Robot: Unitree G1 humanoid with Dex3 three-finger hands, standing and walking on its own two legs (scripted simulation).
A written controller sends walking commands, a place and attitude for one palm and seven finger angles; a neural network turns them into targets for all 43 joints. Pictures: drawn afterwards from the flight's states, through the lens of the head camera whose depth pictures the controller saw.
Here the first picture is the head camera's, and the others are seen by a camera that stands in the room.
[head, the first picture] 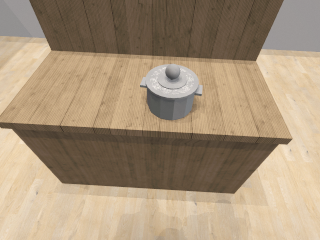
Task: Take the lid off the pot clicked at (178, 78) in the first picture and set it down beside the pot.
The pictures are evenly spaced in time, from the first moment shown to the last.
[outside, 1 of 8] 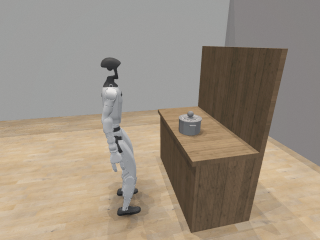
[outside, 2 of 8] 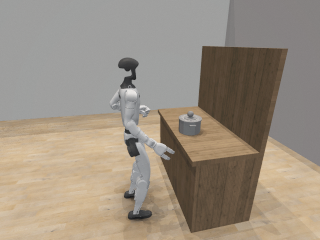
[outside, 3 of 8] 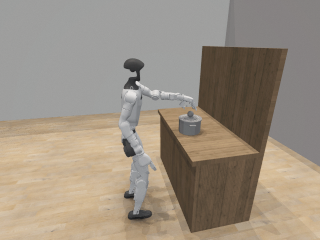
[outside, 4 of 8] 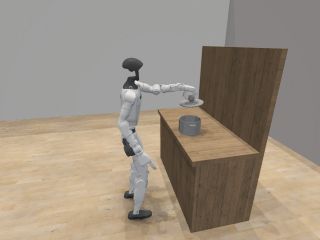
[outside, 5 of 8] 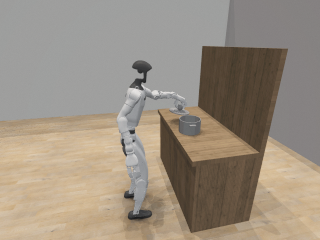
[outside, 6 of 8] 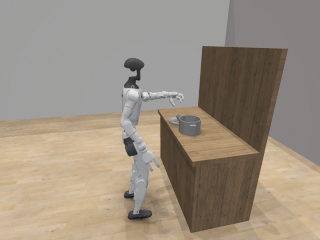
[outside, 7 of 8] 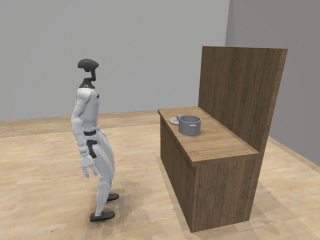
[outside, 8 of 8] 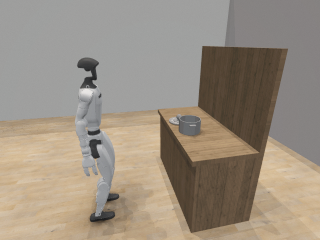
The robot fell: no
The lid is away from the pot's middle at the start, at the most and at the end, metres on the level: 0.00 0.25 0.23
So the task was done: yes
